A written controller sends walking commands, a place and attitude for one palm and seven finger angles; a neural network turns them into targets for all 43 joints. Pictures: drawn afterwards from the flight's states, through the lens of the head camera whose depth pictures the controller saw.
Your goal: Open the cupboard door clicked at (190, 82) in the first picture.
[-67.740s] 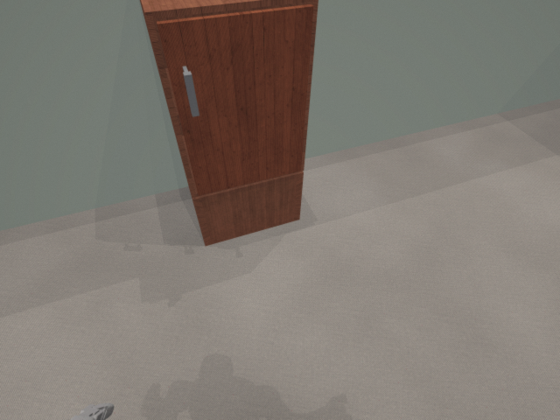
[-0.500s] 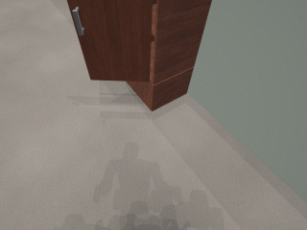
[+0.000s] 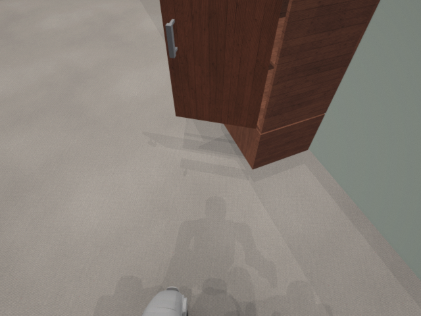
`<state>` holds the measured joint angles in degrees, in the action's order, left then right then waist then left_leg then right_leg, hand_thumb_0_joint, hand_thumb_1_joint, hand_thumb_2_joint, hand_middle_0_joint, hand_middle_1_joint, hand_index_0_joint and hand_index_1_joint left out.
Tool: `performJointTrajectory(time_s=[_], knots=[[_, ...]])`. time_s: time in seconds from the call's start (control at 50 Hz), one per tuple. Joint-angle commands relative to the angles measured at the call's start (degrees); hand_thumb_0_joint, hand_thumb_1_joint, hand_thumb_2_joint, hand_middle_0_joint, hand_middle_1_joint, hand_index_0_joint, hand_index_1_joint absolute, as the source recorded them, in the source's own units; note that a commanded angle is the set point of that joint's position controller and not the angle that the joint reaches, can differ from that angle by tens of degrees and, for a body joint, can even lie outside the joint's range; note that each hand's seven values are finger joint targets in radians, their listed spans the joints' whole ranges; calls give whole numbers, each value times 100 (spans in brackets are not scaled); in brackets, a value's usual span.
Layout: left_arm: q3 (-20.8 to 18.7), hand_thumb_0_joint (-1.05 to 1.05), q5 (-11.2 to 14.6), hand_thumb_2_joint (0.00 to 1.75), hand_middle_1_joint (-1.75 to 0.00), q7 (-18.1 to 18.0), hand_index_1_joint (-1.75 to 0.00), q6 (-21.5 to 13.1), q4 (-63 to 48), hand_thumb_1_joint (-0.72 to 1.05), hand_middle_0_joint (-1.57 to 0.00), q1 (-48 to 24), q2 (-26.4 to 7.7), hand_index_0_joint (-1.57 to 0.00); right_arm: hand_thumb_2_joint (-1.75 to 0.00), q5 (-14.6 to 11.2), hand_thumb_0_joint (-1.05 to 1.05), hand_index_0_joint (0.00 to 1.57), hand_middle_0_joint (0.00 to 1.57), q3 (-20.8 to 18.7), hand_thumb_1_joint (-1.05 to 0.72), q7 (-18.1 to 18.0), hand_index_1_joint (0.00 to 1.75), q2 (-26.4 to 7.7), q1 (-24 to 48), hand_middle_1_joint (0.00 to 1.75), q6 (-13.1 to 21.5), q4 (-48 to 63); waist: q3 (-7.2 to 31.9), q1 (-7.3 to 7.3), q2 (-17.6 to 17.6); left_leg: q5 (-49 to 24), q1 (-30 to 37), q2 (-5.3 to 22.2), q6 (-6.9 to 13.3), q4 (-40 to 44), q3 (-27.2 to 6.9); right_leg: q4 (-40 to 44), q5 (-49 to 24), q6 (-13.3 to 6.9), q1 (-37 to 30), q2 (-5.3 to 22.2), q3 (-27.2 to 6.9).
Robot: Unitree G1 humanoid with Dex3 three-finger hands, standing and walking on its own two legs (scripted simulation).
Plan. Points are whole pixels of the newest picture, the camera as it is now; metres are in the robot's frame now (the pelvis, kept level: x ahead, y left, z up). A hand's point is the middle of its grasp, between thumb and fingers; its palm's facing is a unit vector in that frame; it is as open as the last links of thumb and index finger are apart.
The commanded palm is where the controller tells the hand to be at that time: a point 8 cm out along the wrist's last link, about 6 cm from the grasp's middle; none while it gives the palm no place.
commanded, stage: take the last steps up to it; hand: left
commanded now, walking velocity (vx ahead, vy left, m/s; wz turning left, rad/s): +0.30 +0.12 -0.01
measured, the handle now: (172, 38) +1.00 +0.26 -0.01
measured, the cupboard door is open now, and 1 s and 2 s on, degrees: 55 55 55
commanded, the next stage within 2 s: come to a stop and stand still in 0.92 s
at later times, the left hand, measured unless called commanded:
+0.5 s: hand (124, 230) +0.31 +0.26 -0.15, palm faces -0.04 -0.98 -0.19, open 7.3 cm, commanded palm none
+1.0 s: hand (126, 220) +0.35 +0.28 -0.19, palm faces +0.02 -0.99 -0.16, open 7.2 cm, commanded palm none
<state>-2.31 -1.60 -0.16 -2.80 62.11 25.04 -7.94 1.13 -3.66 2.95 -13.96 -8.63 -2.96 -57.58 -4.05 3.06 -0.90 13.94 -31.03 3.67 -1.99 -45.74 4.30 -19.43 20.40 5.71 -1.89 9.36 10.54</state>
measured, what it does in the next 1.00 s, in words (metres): walks ahead: left foot, then right foot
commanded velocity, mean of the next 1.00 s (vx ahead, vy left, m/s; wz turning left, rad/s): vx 0.26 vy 0.04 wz -0.05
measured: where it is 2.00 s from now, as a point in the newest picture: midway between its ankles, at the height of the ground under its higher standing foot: (206, 270)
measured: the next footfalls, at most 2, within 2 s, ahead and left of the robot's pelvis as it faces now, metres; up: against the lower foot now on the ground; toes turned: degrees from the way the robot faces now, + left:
left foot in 0.08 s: +0.16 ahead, +0.15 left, +0.00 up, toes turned +7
right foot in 0.64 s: +0.32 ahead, -0.06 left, +0.00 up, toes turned -11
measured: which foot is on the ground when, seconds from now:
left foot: up 0.00-0.06, down 0.08-0.64, up 0.66-0.96, down 0.98-1.00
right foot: down 0.00-0.08, up 0.10-0.62, down 0.64-0.98, up 1.00-1.00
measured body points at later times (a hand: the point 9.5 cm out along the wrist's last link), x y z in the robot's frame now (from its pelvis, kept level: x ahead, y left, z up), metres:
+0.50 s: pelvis +0.17 +0.08 +0.00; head +0.19 +0.08 +0.45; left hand +0.31 +0.31 -0.13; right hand +0.13 -0.15 -0.15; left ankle +0.12 +0.14 -0.74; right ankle +0.26 -0.05 -0.70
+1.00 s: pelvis +0.36 +0.09 -0.01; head +0.38 +0.11 +0.44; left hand +0.35 +0.33 -0.18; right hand +0.40 -0.16 -0.15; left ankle +0.43 +0.19 -0.74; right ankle +0.28 -0.05 -0.73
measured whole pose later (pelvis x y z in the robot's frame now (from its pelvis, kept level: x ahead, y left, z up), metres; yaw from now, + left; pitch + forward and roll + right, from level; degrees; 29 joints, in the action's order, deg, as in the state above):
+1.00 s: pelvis +0.36 +0.09 -0.01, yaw -4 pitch +0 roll -2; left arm -3.8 -0.9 0.5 -0.9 62.1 19.3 -11.1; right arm 1.9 -3.2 0.4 -10.8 -12.5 2.7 -58.5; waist -1.8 1.2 -1.3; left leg 12.0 -21.6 3.1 0.8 -34.1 5.2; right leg -33.9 23.9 0.7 9.3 3.5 6.0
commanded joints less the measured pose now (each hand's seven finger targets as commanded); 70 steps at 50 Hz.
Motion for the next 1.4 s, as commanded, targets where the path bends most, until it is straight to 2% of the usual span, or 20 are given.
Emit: performJointTrajectory(time_s=[0.0, 0.02, 0.06, 0.1, 0.2, 0.52, 0.58, 0.6, 0.62, 0.64, 0.68, 0.74, 0.84, 0.92, 0.96, 0.98, 1.06, 1.1, 1.26, 1.38], knots=[[-284, 0, -12, 90, -30, -82, -30, -87, -240, 90, -20, -221, -1349, -20, -90, -1, 0, 20, 20, 57, -90, -10, 30, -122, -80, 30, 395, 454, 71, -472, -1030, 47, 1634, -437, 267, 1350, 470, -509, -3271, -833, 888, 991, -239], [-257, 0, 0, 90, -30, -45, -30, -68, -262, 90, -20, -182, -1242, -20, -90, 37, 0, 20, 20, -18, -90, -74, 30, -429, -949, 30, 428, 190, 575, -811, -441, 13, 2823, -441, 333, 1633, 451, -1698, -3080, -695, 1250, 740, -12], [-124, 0, 86, 90, -30, 10, -30, 7, -578, 90, -20, -185, -667, -20, -90, 70, 0, 20, 20, -296, -90, -286, 30, -1518, -2351, 30, 472, -75, 1722, -1224, 1952, 28, 4417, 1756, 1180, 2642, -2855, -4896, 1574, -383, 3437, -607, -149], [-104, 0, 77, 90, -30, -30, -30, 16, -747, 90, -20, -815, -593, -20, -90, 47, 0, 20, 20, -213, -90, -359, 30, -1272, -1605, 30, 456, 62, 954, -919, 946, 694, 3261, 1857, 1377, 3091, -2479, -5871, 1074, -679, 3925, -234, -808], [-134, 0, -5, 90, -30, 72, -30, 196, -430, 90, -20, -548, -416, -20, -90, 36, 0, 20, 20, 69, -90, -415, 30, -335, -814, 30, 672, 196, -17, -254, 569, -9, 1626, 1227, 1074, 3665, -1215, -5160, -352, -574, 3566, -40, -928], [-47, 0, 19, 90, -30, 144, -30, 144, -1252, 90, -20, -2330, -519, -20, -90, 98, 0, 20, 20, 138, -90, -422, 30, -298, -1898, 30, 711, -418, -76, -541, 368, -2818, 3179, 1178, 1127, 3028, -262, -1821, -657, -779, 3067, -552, -492], [-138, 0, 18, 90, -30, 116, -30, 36, -853, 90, -20, -1114, -752, -20, -90, 10, 0, 20, 20, 165, -90, -429, 30, -309, -1781, 30, 710, -468, 533, 35, 242, -3770, 2494, 709, 693, 1377, 133, -979, -1354, -1031, 803, -827, -395], [-268, 0, -1, 90, -30, 65, -30, -32, -587, 90, -20, -181, -1158, -20, -90, -64, 0, 20, 20, 156, -90, -405, 30, -223, -1619, 30, 734, -338, 1145, 383, -287, -2693, 1244, 296, 438, 125, 445, -1022, -2164, -1428, -841, 69, -1564], [-381, 0, 45, 90, -30, 29, -30, -44, -395, 90, -20, 469, -1664, -20, -90, -110, 0, 20, 20, 166, -90, -396, 30, -86, -1690, 30, 758, -196, 1600, 446, -1177, 1459, -208, -466, 154, -1676, 628, -412, -3248, -2267, -2015, 1627, -3527], [-388, 0, 115, 90, -30, -49, -30, -16, -442, 90, -20, 356, -1640, -20, -90, -103, 0, 20, 20, 115, -90, -404, 30, -304, -1321, 30, 694, -93, 1218, 473, -680, 2097, -476, -203, 234, -2494, -207, 10, -2941, -2533, -1294, 1922, -3651], [-263, 0, 114, 90, -30, -102, -30, -11, -625, 90, -20, -525, -1140, -20, -90, -58, 0, 20, 20, 92, -90, -371, 30, -18, -778, 30, 609, -18, 119, 117, -301, 1276, -664, 197, 198, -2338, -553, 364, -2538, -2067, 185, 1354, -2629], [-156, 0, 78, 90, -30, -84, -30, -93, -656, 90, -20, -939, -757, -20, -90, 9, 0, 20, 20, 120, -90, -289, 30, 325, -1216, 30, 441, -189, 138, -340, -775, 738, 321, 243, 89, -1252, -270, 686, -2369, -1579, 1214, 719, -1387], [-238, 0, 34, 90, -30, -4, -30, -127, -481, 90, -20, -849, -934, -20, -90, 23, 0, 20, 20, 98, -90, -178, 30, 500, -948, 30, 467, -97, 128, -303, -457, 74, 1053, -15, 41, 514, 116, 715, -1064, -1508, 1663, 529, -1243], [-223, 0, 61, 90, -30, 34, -30, -12, -429, 90, -20, -970, -930, -20, -90, 51, 0, 20, 20, 37, -90, -225, 30, 92, -1343, 30, 575, -222, 126, -596, -153, -246, 2541, -194, 47, 1701, 170, -148, 113, -1167, 2440, 186, -1015], [-129, 0, 86, 90, -30, 42, -30, 40, -584, 90, -20, -821, -459, -20, -90, 153, 0, 20, 20, -163, -90, -334, 30, -845, -2152, 30, 605, -283, 429, -876, 1915, 307, 3294, 1632, 915, 2821, -2303, -2748, 1227, -689, 3568, -850, -125], [-102, 0, 66, 90, -30, 30, -30, 22, -740, 90, -20, -1118, -557, -20, -90, 138, 0, 20, 20, -147, -90, -396, 30, -930, -2298, 30, 555, -253, 444, -959, 1506, 277, 3087, 2064, 1359, 3224, -2931, -3919, 1454, -726, 3701, -852, -581], [-9, 0, 114, 90, -30, -14, -30, 137, -333, 90, -20, -878, -411, -20, -90, 77, 0, 20, 20, 196, -90, -554, 30, -242, -926, 30, 652, 53, 224, -295, 465, -3590, 1813, 1472, 1100, 2857, -1170, -3857, 333, -533, 2718, -302, -1147], [10, 0, 145, 90, -30, -57, -30, 291, -211, 90, -20, -549, -408, -20, -90, 35, 0, 20, 20, 212, -90, -616, 30, -349, -640, 30, 603, 56, 648, -170, 610, -4628, 2075, 1307, 987, 2612, -621, -3182, 213, -437, 2208, -463, -982], [-158, 0, 57, 90, -30, -80, -30, 622, -723, 90, -20, -1134, -703, -20, -90, 53, 0, 20, 20, -74, -90, -675, 30, -743, -625, 30, 271, 1, 500, -373, 865, -4120, 2156, 1692, 1272, 2458, -996, -3013, 591, -513, 2404, -719, -961], [-192, 0, 65, 90, -30, -92, -30, 498, -813, 90, -20, -904, -757, -20, -90, 1, 0, 20, 20, -168, -90, -599, 30, -752, -500, 30, 199, 52, 828, -208, 904, -3221, 2148, 1151, 805, 1833, -767, -784, -1087, -594, 1241, -796, -784]])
